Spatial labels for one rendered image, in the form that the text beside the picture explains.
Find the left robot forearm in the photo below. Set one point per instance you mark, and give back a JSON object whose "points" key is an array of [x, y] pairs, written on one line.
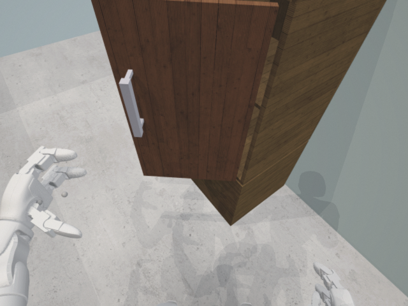
{"points": [[15, 237]]}

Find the cupboard door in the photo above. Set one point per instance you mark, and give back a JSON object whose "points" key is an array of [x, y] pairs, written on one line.
{"points": [[197, 66]]}

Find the handle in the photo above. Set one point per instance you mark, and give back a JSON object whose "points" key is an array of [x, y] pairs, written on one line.
{"points": [[130, 103]]}

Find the robot right hand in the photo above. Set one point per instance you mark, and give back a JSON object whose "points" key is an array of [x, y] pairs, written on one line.
{"points": [[338, 296]]}

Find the robot left hand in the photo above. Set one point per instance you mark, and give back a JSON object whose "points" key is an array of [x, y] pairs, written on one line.
{"points": [[24, 189]]}

